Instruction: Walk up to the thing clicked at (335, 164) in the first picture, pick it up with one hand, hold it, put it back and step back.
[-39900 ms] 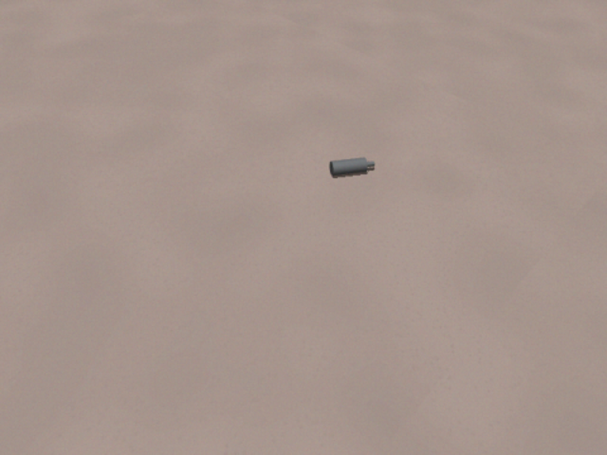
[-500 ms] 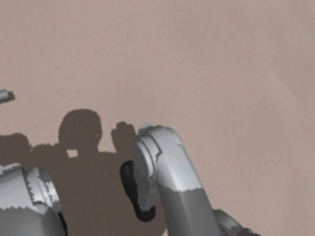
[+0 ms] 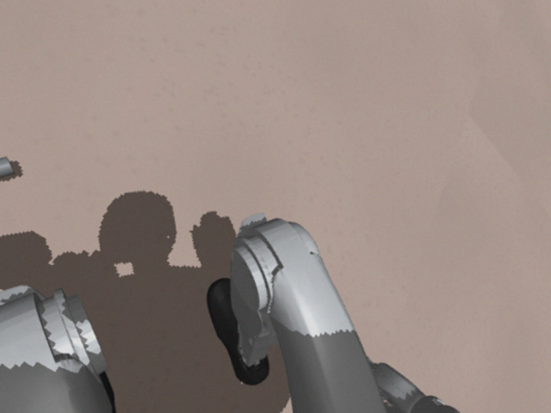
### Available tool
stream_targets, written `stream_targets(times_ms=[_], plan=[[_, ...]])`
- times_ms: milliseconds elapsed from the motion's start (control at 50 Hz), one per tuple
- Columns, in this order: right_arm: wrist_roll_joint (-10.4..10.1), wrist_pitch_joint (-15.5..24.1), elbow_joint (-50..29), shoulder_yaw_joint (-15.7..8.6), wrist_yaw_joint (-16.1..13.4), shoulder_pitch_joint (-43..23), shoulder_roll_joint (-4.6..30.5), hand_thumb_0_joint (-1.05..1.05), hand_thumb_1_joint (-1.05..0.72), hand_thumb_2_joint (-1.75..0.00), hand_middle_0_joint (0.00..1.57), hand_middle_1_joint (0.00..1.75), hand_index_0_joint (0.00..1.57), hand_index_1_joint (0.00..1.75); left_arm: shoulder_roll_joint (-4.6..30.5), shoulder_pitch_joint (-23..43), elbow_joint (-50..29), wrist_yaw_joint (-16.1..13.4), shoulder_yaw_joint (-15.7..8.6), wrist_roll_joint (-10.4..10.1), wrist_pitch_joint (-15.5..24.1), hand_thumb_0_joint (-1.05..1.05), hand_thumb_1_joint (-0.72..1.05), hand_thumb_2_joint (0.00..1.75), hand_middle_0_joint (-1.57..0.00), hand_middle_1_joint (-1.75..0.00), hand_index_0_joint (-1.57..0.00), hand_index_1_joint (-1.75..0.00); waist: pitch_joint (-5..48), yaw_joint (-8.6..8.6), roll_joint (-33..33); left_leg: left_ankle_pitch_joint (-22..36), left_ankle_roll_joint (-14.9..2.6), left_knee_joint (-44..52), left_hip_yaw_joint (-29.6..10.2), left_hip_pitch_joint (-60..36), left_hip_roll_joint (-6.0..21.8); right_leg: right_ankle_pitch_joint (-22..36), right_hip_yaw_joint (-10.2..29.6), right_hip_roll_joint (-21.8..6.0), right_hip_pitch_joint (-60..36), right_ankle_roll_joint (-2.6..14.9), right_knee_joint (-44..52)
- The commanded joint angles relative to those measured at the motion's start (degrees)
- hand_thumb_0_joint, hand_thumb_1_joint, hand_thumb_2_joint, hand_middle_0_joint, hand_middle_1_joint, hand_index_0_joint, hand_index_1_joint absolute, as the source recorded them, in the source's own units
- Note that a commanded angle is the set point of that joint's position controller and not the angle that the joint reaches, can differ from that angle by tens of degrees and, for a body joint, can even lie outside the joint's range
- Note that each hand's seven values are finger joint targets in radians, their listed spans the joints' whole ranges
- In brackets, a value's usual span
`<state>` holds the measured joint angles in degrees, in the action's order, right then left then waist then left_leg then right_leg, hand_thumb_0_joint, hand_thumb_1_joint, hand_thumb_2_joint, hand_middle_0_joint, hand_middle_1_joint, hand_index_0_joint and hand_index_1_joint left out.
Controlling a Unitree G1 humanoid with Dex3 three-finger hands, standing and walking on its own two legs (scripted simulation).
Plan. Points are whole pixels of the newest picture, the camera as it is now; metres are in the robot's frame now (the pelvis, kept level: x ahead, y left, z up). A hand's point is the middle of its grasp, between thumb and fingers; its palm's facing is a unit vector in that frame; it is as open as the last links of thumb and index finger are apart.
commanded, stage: close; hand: left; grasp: from above
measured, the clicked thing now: out of the picture +0.45 +0.31 -0.26
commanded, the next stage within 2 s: settle in 0.36 s
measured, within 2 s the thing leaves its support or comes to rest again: leaves its support in 0.74 s
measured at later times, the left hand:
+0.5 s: hand out of the picture +0.43 +0.33 -0.25, palm faces -0.45 -0.16 -0.88, open 10.3 cm
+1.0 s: hand out of the picture +0.43 +0.34 -0.18, palm faces -0.39 -0.12 -0.91, open 10.2 cm
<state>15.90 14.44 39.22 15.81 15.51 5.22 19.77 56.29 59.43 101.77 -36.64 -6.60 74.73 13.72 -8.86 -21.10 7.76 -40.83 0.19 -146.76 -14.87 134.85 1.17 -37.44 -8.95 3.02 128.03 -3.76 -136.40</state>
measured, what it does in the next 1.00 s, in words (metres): stands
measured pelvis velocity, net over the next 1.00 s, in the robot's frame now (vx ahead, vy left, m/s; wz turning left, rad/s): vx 0.01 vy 0.00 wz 0.04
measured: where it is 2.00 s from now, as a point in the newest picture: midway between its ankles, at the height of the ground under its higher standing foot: (179, 387)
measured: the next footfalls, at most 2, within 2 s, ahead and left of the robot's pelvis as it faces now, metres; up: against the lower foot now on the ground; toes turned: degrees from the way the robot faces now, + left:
none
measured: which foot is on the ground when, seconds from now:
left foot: down 0.00-1.00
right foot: down 0.00-1.00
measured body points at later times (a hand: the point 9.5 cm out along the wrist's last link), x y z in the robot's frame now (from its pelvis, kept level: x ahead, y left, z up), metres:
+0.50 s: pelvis +0.00 +0.00 +0.00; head +0.27 +0.13 +0.34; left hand +0.45 +0.33 -0.20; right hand +0.07 -0.25 -0.06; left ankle +0.06 +0.13 -0.27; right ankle +0.12 -0.12 -0.27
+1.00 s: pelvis +0.01 +0.00 +0.01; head +0.24 +0.11 +0.38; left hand +0.45 +0.35 -0.13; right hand +0.10 -0.26 -0.07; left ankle +0.06 +0.13 -0.27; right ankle +0.12 -0.12 -0.27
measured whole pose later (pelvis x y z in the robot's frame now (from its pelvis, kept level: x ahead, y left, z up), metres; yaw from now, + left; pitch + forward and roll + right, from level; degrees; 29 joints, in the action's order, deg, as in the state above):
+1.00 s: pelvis +0.01 +0.00 +0.01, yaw +2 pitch +32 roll -12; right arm 10.6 10.4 41.2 8.2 16.0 6.9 18.1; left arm 45.8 52.2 83.1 -27.7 -5.8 69.9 8.5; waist 0.1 -15.6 1.7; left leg -40.8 0.4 -143.3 -11.9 135.8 0.8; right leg -38.8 -6.8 1.7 129.9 -3.0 -135.4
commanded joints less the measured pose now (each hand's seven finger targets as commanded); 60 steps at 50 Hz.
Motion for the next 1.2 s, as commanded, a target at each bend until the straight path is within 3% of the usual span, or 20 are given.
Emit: stream_targets(times_ms=[0, 60, 100, 160, 180, 220, 320, 440, 480, 540, 580, 600, 640, 660, 680, 700, 740, 820, 1000, 1180], plan=[[-0.13, 0.04, 0.46, -4.77, -0.20, 10.12, 17.80, 0.00, -0.90, -0.90, 0.20, 0.30, 0.20, 0.30, 11.56, 14.09, -6.85, -2.19, -0.36, -1.25, -0.10, 0.00, 0.23, 0.80, -0.51, -1.02, -0.59, -0.94, 36.13, -2.84, -28.53, 11.42, -0.44, 15.12, 6.09, -27.52, 1.36, 13.82, -6.88, 2.17, -19.70, 4.30, 10.72], [-0.51, -0.17, 0.70, -5.51, -0.52, 10.56, 18.43, 0.00, -0.90, -0.90, 0.20, 0.30, 0.20, 0.30, 13.02, 13.85, -7.07, -2.22, -0.86, -1.37, -0.26, 0.00, 0.25, 0.80, -0.55, -1.01, -0.61, -0.94, 37.04, -2.15, -29.24, 12.24, -0.45, 14.93, 6.59, -27.89, 1.43, 14.53, -6.18, 2.31, -20.68, 4.44, 11.14], [-0.22, -0.04, 0.52, -5.65, -0.37, 10.42, 18.56, 0.00, -0.90, -0.90, 0.20, 0.30, 0.20, 0.30, 10.55, 13.14, -6.42, -1.86, 0.55, -1.62, -0.35, 0.00, 0.29, 0.82, -0.59, -0.99, -0.64, -0.93, 36.01, -2.63, -29.33, 11.97, -0.28, 15.53, 6.21, -27.81, 1.52, 14.11, -6.42, 2.59, -20.11, 4.62, 11.09], [-0.53, 0.02, 1.01, -5.42, -0.15, 10.60, 18.23, 0.00, -0.90, -0.90, 0.20, 0.30, 0.20, 0.30, 12.36, 13.09, -8.20, -1.94, -1.27, -1.76, -0.06, 0.00, 0.35, 0.82, -0.63, -0.99, -0.69, -0.92, 37.35, -1.55, -31.14, 13.13, 0.19, 16.13, 5.39, -29.31, 1.50, 14.70, -7.19, 2.10, -18.98, 4.77, 9.57], [-0.39, 0.20, 0.38, -5.74, 0.03, 9.57, 18.30, 0.00, -0.90, -0.90, 0.20, 0.30, 0.20, 0.30, 8.83, 12.27, -5.28, -1.30, 1.49, -1.77, -0.40, 0.00, 0.36, 0.82, -0.64, -0.99, -0.70, -0.93, 34.09, -2.80, -29.42, 11.28, -0.06, 15.61, 5.74, -27.64, 1.51, 13.65, -6.83, 2.22, -17.92, 4.71, 9.67], [-0.58, -0.09, 0.60, -5.41, -0.22, 10.80, 18.58, 0.00, -0.90, -0.90, 0.20, 0.30, 0.20, 0.30, 12.58, 13.35, -7.86, -1.85, -1.09, -1.80, -0.18, 0.00, 0.40, 0.83, -0.68, -0.97, -0.73, -0.91, 36.59, -2.05, -29.57, 12.31, -0.21, 15.96, 5.88, -27.89, 1.41, 14.41, -6.81, 2.39, -19.99, 4.58, 10.83], [-0.58, -0.10, 0.54, -5.04, -0.33, 9.99, 18.20, 0.00, -0.90, -0.90, 0.20, 0.30, 0.20, 0.30, 11.58, 12.45, -5.25, -1.22, -0.45, -1.99, -0.28, 0.00, 0.47, 0.84, -0.76, -0.93, -0.80, -0.89, 33.87, -2.55, -28.12, 9.67, -0.25, 15.94, 5.61, -26.33, 1.48, 12.13, -6.84, 2.13, -18.33, 4.58, 10.58], [-0.97, -0.26, 0.30, -5.83, -0.68, 10.04, 18.81, 0.00, -0.90, -0.90, 0.20, 0.30, 0.20, 0.30, 12.88, 12.85, -6.97, -1.17, -0.95, -2.01, -0.36, 0.00, 0.53, 0.89, -0.84, -0.89, -0.85, -0.87, 36.27, -1.76, -28.43, 10.60, -0.34, 15.86, 5.94, -27.30, 1.42, 12.83, -6.33, 2.27, -19.67, 4.61, 11.17], [-0.47, -0.19, 0.24, -5.84, -0.44, 11.05, 18.74, 0.00, -0.91, -0.90, 0.20, 0.30, 0.20, 0.30, 11.56, 13.00, -6.59, -0.87, -0.17, -1.92, -0.56, 0.00, 0.49, 0.85, -0.83, -0.92, -0.88, -0.88, 36.48, -2.62, -28.92, 11.81, -0.40, 15.56, 6.18, -28.01, 1.43, 13.98, -6.27, 2.32, -20.38, 4.54, 11.16], [-1.18, -0.47, 0.05, -6.15, -0.70, 10.51, 18.42, 0.00, -0.91, -0.90, 0.20, 0.30, 0.20, 0.30, 12.90, 14.09, -10.59, -0.75, -1.22, -2.66, -0.83, 0.00, 0.50, 0.84, -0.85, -0.90, -0.89, -0.86, 39.71, -0.66, -31.06, 13.06, -0.14, 16.17, 6.19, -29.12, 1.47, 14.63, -6.09, 2.30, -20.73, 4.83, 10.87], [-0.92, -0.48, 0.10, -6.37, -0.49, 10.96, 18.02, 0.00, -0.91, -0.90, 0.20, 0.30, 0.20, 0.30, 11.64, 14.15, -12.54, -0.45, -0.74, -2.43, -1.12, 0.00, 0.51, 0.82, -0.84, -0.90, -0.89, -0.86, 41.16, -1.09, -33.26, 14.22, 0.21, 16.32, 6.04, -31.37, 1.48, 15.47, -6.35, 2.16, -20.06, 5.06, 9.93], [-1.26, -0.38, 0.15, -6.61, -0.48, 10.24, 17.98, 0.00, -0.91, -0.90, 0.20, 0.30, 0.20, 0.30, 12.21, 15.71, -16.85, -0.50, -1.23, -2.96, -0.87, 0.00, 0.51, 0.79, -0.83, -0.90, -0.88, -0.85, 43.48, 0.42, -35.43, 15.72, 0.59, 16.99, 5.79, -33.19, 1.43, 16.39, -6.71, 2.02, -19.27, 5.16, 9.49], [-1.17, -0.51, 0.37, -7.14, -0.11, 10.73, 18.04, 0.00, -0.91, -0.90, 0.20, 0.30, 0.20, 0.30, 11.85, 12.64, -14.30, -0.01, -1.52, -2.47, -1.59, 0.00, 0.52, 0.80, -0.86, -0.88, -0.90, -0.83, 41.11, -0.42, -35.36, 14.93, 0.51, 16.74, 6.17, -32.17, 1.49, 15.66, -6.48, 2.17, -18.56, 5.24, 9.17], [-1.68, -0.56, 0.18, -7.48, -0.19, 9.94, 17.86, 0.00, -0.91, -0.90, 0.20, 0.30, 0.20, 0.30, 11.60, 14.18, -17.98, 0.14, -1.57, -3.02, -1.30, 0.00, 0.52, 0.81, -0.86, -0.87, -0.90, -0.84, 42.71, 0.90, -35.73, 14.97, 0.66, 17.18, 6.21, -32.58, 1.34, 15.57, -6.50, 1.90, -17.73, 5.37, 9.11], [-1.76, -1.09, 1.00, -8.17, -0.34, 10.59, 18.00, 0.00, -0.91, -0.90, 0.20, 0.30, 0.20, 0.30, 14.56, 11.67, -17.23, -0.20, -4.30, -2.57, -1.80, 0.00, 0.53, 0.82, -0.86, -0.89, -0.90, -0.85, 43.70, 1.61, -36.26, 14.53, 0.42, 17.19, 6.82, -32.01, 1.35, 15.42, -5.86, 2.07, -19.29, 5.46, 9.91], [-1.94, -0.90, 0.37, -8.19, -0.02, 10.75, 17.22, 0.00, -0.91, -0.90, 0.20, 0.30, 0.20, 0.30, 10.96, 14.52, -21.65, 0.48, -1.73, -2.90, -1.67, 0.00, 0.56, 0.82, -0.89, -0.88, -0.93, -0.83, 43.56, 1.58, -37.47, 15.49, 0.63, 17.02, 7.22, -32.55, 1.05, 16.00, -5.93, 1.76, -17.44, 5.54, 9.39], [-2.17, -0.85, 0.84, -9.07, 0.25, 10.31, 17.14, 0.00, -0.91, -0.90, 0.20, 0.30, 0.20, 0.30, 11.32, 13.27, -22.49, 0.95, -2.79, -3.14, -2.29, 0.00, 0.56, 0.82, -0.88, -0.89, -0.93, -0.85, 44.98, 1.74, -37.70, 15.27, 0.56, 17.07, 7.53, -33.67, 1.10, 15.99, -5.63, 1.71, -17.68, 5.54, 9.58], [-4.08, -2.18, 1.72, -11.32, 0.38, 11.70, 16.06, 0.00, -0.90, -0.90, 0.20, 0.30, 0.20, 0.30, 9.57, 10.21, -29.04, 2.25, -3.77, -4.39, -3.55, 0.00, 0.61, 0.87, -0.90, -0.91, -0.95, -0.87, 51.43, 5.06, -39.30, 18.96, 0.63, 18.28, 8.58, -36.01, 0.73, 18.37, -4.48, 1.50, -18.58, 5.84, 10.05], [-6.85, -5.61, 2.01, -14.09, -0.73, 13.63, 14.03, 0.00, -0.90, -0.90, 0.20, 0.30, 0.20, 0.30, 0.55, 12.46, -28.25, 10.46, 1.46, -7.83, -6.25, 0.00, 0.63, 0.85, -0.96, -0.84, -0.98, -0.82, 46.47, 4.32, -28.17, 10.35, -1.20, 20.76, 9.21, -28.56, -0.21, 10.85, -2.45, 0.73, -15.86, 5.71, 14.40], [-8.33, -9.25, 0.72, -14.88, -3.70, 15.11, 12.78, 0.00, -0.90, -0.90, 0.20, 0.30, 0.20, 0.30, 2.99, 13.57, -34.31, 17.33, 0.78, -7.68, -3.39, 0.00, 0.67, 0.87, -0.99, -0.85, -1.02, -0.83, 49.91, 5.95, -23.63, 12.55, -1.47, 21.08, 11.07, -27.66, -1.22, 11.20, -0.32, 0.18, -22.28, 5.82, 17.20]])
